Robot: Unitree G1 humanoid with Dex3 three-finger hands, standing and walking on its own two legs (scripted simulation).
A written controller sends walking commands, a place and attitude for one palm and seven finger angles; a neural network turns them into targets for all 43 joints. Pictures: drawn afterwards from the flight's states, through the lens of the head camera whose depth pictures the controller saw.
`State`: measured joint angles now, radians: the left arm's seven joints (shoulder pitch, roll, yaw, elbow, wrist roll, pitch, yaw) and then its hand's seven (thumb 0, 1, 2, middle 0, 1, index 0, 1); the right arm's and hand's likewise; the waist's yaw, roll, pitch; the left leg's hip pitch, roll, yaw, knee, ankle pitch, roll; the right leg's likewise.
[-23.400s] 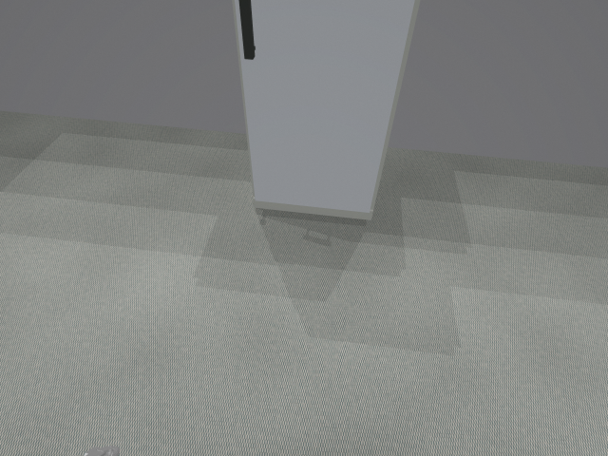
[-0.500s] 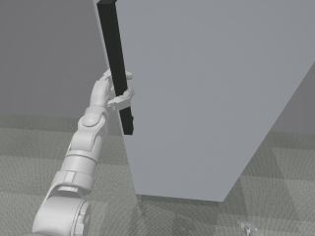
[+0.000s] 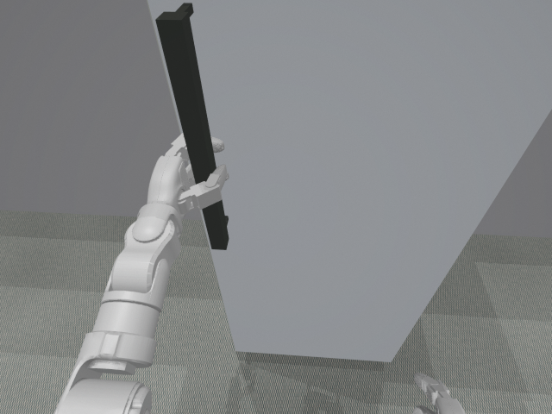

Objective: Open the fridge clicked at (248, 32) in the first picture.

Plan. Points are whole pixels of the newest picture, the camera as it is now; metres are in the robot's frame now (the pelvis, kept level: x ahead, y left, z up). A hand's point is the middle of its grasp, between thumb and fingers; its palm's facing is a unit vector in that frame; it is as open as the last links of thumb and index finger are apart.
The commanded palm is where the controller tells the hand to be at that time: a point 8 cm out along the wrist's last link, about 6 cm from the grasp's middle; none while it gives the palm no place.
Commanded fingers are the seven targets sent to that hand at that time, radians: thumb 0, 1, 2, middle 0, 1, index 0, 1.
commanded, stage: pull the door a little, standing still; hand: left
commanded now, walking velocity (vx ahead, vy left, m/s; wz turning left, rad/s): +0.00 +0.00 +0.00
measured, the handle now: (206, 151) +0.44 +0.13 +0.18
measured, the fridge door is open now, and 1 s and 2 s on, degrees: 0 9 36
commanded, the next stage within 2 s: walk backward, drawing the door open in 0.46 s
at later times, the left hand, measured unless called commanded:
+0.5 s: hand (213, 199) +0.36 +0.11 +0.16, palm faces -0.06 -1.00 -0.02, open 6.8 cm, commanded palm +0.27 +0.16 +0.16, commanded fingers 0.00 0.90 0.90 -0.45 -1.40 -0.45 -1.40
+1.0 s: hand (211, 229) +0.31 +0.10 +0.16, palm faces +0.09 -0.96 -0.25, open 7.2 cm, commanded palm +0.27 +0.15 +0.16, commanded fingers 0.00 0.90 0.90 -0.45 -1.40 -0.45 -1.40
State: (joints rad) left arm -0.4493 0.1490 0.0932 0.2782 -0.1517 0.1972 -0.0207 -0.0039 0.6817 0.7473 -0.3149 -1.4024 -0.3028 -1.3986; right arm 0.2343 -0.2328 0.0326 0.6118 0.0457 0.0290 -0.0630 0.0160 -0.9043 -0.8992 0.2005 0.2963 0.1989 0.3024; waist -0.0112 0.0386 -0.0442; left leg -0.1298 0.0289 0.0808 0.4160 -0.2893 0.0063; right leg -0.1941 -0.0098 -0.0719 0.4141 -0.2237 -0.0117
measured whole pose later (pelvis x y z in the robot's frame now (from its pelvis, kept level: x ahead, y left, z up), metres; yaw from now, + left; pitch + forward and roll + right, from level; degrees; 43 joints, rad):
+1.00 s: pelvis +0.06 -0.03 +0.02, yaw -1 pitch +3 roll +2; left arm 0.35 0.21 0.03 -0.49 -0.07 -0.05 0.08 -0.04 0.54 0.77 -0.40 -1.36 -0.23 -1.38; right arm 0.16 -0.20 0.03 0.46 -0.02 0.05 -0.06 0.02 -0.90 -0.90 0.20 0.30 0.20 0.30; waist 0.00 0.05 0.04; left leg -0.33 -0.03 -0.02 0.79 -0.29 0.00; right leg -0.19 -0.02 -0.10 0.46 -0.16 -0.05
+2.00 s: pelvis -0.10 -0.20 +0.00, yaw +23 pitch -1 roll -3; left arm 0.12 0.22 -0.08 -0.45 0.00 -0.05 0.07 -0.04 0.56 0.71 -0.43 -1.38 -0.20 -1.29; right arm 0.18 -0.13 -0.02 0.64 -0.02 -0.11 -0.04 0.02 -0.90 -0.90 0.20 0.30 0.20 0.30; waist -0.06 0.02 0.12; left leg -0.26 0.06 -0.12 0.43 -0.16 -0.05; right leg -0.50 0.04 0.00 0.93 -0.37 0.04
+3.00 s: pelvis -0.01 -0.57 -0.03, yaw +66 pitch -1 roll -1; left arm 0.15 0.25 0.07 -0.54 -0.06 -0.05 0.06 -0.07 0.54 0.77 -0.45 -1.40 -0.20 -1.36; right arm 0.14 -0.20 -0.05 0.56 -0.01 -0.08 -0.09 0.02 -0.91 -0.90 0.20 0.30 0.20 0.30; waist -0.06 0.00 0.12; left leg -0.35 0.02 0.13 0.68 -0.31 0.00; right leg -0.39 -0.08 -0.14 0.77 -0.37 0.01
